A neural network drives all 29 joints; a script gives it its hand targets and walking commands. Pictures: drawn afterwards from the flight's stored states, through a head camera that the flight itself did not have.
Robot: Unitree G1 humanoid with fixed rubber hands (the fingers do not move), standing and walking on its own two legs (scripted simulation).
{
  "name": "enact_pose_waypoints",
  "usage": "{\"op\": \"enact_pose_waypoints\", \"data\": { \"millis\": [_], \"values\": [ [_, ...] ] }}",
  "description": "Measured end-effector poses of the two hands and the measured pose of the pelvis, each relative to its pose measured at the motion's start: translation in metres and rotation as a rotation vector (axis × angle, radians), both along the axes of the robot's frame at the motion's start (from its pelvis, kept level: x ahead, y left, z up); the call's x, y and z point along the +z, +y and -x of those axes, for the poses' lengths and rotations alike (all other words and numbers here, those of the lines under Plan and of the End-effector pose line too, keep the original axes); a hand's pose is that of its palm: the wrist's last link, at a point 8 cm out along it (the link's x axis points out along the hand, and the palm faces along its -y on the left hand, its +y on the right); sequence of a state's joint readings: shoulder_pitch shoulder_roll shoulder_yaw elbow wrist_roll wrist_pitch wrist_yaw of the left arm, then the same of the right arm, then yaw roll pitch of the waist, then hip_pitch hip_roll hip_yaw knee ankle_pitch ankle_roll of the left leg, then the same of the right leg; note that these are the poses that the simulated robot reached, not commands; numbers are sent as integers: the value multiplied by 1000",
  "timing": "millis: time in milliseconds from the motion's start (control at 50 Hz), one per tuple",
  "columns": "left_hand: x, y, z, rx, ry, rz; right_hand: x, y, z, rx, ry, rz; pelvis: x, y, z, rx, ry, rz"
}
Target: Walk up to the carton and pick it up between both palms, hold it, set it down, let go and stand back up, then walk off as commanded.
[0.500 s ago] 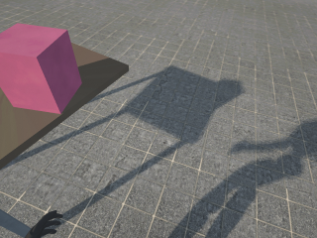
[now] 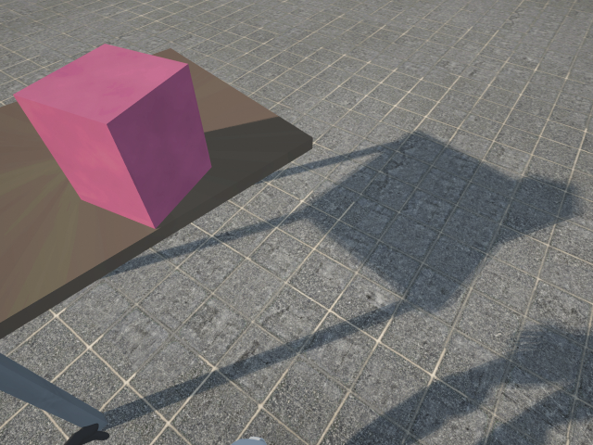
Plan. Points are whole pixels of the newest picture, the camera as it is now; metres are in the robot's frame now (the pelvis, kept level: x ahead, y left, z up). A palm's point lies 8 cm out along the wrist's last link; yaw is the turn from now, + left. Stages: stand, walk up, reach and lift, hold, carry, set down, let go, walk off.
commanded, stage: walk up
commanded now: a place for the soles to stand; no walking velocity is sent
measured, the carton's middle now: (130, 137) +0.65 +0.40 +0.03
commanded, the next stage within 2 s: none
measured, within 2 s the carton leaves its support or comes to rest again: neither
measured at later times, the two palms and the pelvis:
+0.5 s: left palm (121, 411) +0.17 +0.25 -0.02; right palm (590, 429) +0.21 -0.38 -0.09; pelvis +0.09 -0.09 +0.01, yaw +9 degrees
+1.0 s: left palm out of the picture +0.06 +0.23 -0.03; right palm (570, 402) +0.25 -0.39 -0.12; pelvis +0.06 -0.11 -0.01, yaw +19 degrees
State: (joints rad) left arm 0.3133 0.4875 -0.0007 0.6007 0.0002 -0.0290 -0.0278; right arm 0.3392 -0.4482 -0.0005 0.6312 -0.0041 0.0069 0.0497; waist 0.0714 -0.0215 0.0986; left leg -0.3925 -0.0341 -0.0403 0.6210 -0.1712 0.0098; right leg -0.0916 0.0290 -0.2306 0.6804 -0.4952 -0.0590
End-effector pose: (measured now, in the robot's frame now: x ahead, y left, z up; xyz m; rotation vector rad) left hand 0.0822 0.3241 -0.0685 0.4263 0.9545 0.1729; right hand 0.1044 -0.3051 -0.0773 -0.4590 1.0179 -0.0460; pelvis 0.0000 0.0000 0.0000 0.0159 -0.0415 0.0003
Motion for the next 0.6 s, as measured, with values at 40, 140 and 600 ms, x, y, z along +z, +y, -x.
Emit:
{"op": "enact_pose_waypoints", "data": {
  "millis": [40,140,600],
  "values": [
    [-10,-8,-12,-9,16,15,-5,-6,-2,-19,5,19,-6,-3,-9,14,-25,-3],
    [-5,-31,-59,-45,-23,14,-5,-26,-18,-58,-8,29,-5,-20,-34,47,-34,-8],
    [27,-92,-96,94,-69,-122,-27,-105,-96,73,76,26,-3,-103,-85,196,-68,-39]
  ]
}}
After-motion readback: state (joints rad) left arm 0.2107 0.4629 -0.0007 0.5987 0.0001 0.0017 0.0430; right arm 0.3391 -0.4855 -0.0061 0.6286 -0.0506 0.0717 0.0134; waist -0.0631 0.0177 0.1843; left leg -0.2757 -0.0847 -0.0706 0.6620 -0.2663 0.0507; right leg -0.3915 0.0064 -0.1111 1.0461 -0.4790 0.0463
